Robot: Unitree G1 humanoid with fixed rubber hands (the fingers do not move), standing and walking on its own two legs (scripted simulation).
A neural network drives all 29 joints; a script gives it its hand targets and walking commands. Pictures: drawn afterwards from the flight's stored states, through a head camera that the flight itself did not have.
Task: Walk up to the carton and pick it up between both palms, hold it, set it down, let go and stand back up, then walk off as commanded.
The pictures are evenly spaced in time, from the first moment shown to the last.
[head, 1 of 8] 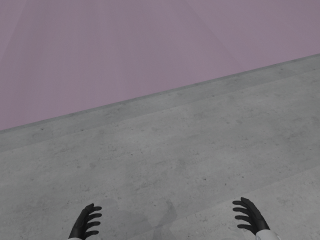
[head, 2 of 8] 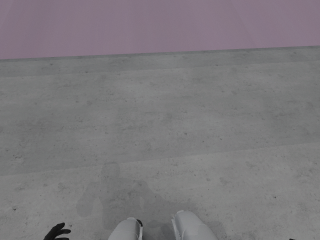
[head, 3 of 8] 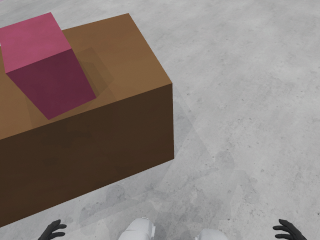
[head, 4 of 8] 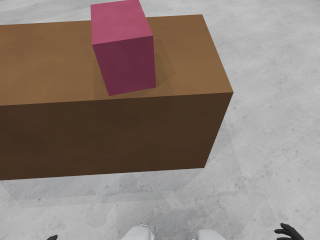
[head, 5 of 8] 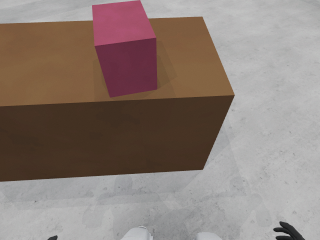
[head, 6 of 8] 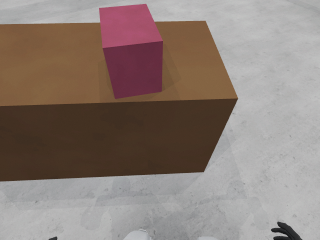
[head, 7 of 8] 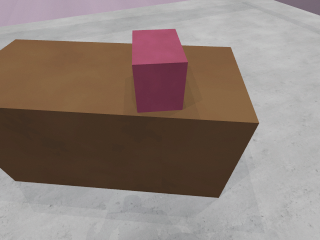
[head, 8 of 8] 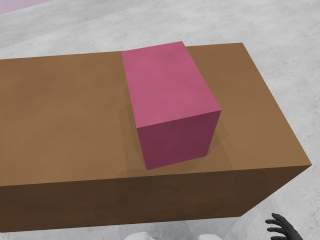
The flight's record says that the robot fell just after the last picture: no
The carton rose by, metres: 0.00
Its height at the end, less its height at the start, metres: +0.00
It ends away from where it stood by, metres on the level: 0.00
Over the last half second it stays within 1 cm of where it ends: yes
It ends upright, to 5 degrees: yes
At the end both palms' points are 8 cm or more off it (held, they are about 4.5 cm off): yes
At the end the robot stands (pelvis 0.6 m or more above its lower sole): yes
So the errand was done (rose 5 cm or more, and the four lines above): no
